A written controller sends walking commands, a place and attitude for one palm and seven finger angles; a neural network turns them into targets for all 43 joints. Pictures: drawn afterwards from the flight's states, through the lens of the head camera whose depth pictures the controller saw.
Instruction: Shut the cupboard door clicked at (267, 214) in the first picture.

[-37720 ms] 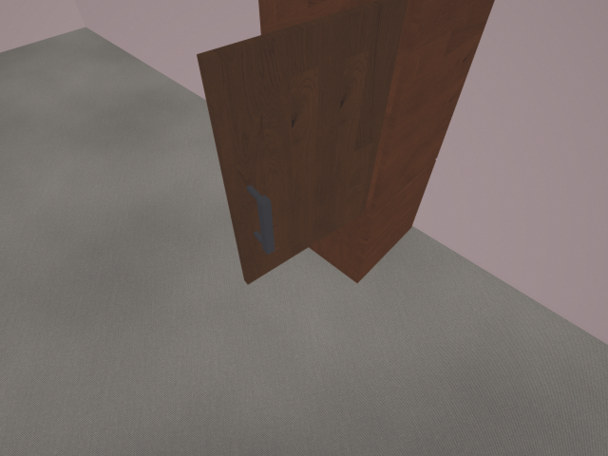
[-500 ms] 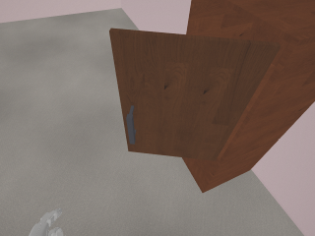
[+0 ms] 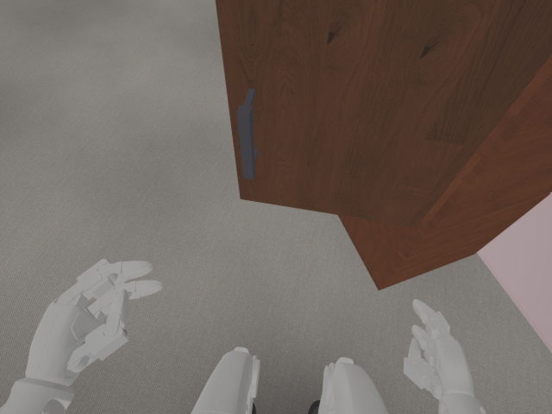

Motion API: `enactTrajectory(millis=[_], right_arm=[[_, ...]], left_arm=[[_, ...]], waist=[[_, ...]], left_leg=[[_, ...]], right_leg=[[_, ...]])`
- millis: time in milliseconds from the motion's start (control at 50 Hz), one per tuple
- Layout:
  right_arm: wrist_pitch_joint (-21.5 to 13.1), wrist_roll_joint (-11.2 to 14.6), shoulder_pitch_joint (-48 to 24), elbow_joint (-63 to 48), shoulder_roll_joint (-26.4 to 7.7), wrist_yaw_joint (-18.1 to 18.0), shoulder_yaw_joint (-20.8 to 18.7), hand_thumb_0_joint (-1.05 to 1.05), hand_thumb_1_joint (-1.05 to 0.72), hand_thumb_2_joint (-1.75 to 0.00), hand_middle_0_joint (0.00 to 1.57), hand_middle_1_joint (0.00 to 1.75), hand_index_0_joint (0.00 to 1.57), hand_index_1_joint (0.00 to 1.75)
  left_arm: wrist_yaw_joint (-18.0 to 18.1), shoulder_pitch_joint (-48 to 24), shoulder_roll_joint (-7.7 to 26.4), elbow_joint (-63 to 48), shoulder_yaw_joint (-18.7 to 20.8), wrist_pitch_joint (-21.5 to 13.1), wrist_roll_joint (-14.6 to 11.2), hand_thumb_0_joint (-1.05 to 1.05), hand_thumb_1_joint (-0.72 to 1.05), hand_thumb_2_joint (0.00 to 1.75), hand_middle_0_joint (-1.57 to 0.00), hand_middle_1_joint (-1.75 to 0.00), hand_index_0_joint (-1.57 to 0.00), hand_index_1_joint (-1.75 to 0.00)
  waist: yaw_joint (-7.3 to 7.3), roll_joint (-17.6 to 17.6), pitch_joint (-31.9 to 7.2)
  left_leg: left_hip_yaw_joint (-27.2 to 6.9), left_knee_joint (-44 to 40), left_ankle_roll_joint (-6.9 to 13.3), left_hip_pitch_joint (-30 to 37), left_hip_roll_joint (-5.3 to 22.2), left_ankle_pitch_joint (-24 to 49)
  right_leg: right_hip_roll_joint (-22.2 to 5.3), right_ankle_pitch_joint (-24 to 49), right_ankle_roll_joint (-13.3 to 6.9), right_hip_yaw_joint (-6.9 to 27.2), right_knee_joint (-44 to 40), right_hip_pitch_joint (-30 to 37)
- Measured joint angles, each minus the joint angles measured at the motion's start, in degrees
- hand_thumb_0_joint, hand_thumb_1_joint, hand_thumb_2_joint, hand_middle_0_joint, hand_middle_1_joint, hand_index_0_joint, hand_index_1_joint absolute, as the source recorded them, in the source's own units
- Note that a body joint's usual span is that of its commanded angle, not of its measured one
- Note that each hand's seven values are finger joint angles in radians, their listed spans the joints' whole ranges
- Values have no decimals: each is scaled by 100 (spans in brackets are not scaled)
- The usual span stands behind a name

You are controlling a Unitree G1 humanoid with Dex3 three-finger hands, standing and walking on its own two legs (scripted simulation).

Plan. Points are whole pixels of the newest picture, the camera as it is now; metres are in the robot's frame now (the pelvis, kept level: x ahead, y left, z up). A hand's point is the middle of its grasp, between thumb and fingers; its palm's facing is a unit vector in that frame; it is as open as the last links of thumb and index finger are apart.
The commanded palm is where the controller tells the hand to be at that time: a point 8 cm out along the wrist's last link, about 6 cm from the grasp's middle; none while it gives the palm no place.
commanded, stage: raise the hand and make a fist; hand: left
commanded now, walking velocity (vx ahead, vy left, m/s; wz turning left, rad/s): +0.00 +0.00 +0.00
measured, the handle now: (249, 137) +0.54 +0.12 +0.03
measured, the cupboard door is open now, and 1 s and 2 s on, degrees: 60 60 60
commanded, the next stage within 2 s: bring the fist close to the handle in 1.34 s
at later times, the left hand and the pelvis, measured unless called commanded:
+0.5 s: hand (126, 314) +0.22 +0.21 +0.05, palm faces -0.05 -1.00 -0.02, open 3.3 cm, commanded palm +0.20 +0.26 +0.06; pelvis +0.01 +0.02 +0.01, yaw -1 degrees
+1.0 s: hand (139, 300) +0.24 +0.20 +0.05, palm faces -0.07 -1.00 -0.02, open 3.1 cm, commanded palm +0.22 +0.25 +0.06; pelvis +0.02 +0.02 +0.01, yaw +0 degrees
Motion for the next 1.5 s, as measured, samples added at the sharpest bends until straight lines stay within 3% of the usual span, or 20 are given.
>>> enactTrajectory(millis=[140, 300, 480, 780, 1180, 1500], right_arm=[[159, 25, 166, -57, 39, 7, 33, 1, -90, -90, 20, 30, 20, 30], [257, -4, 371, -192, -102, 28, -36, 1, -90, -90, 20, 30, 20, 30], [352, -40, 343, -326, -147, 75, -24, 1, -90, -90, 20, 30, 20, 30], [534, -68, 269, -450, -52, 127, 102, 1, -90, -90, 20, 30, 20, 30], [675, -52, 391, -435, -121, 96, 20, 1, -90, -90, 20, 30, 20, 30], [700, -48, 348, -447, -116, 77, 56, 1, -90, -90, 20, 30, 20, 30]], left_arm=[[207, -52, 92, -18, -54, 261, 37, 2, 90, 90, -69, -82, -69, -82], [550, 155, 41, -114, -223, 123, 189, 2, 90, 90, -83, -98, -83, -98], [724, 200, 78, -235, -346, 18, 307, 2, 90, 90, -100, -116, -100, -116], [758, 63, 41, -247, -440, 83, 374, 2, 90, 90, -125, -144, -125, -144], [831, -40, 29, -144, -459, 81, 370, 2, 90, 90, -130, -149, -130, -149], [836, -86, 4, -58, -507, -6, 372, 2, 90, 90, -130, -150, -130, -149]], waist=[[-177, 55, -115], [-301, 12, -200], [-337, -14, -211], [-276, 37, -258], [-362, 38, -282], [-323, 84, -301]], left_leg=[[40, -146, 57, -49, -8, 81], [109, -234, 132, 17, -38, 72], [93, -220, 165, 8, -62, 32], [69, -223, 163, 5, -75, -4], [72, -279, 98, 51, -39, -16], [58, -281, 66, 55, -50, 1]], right_leg=[[0, 116, 61, 42, -188, -36], [-22, 126, 136, 113, -283, 22], [-40, 100, 175, 101, -309, 46], [-46, 58, 179, 82, -319, 55], [-6, 23, 115, 93, -314, 56], [-15, 9, 81, 83, -275, 47]])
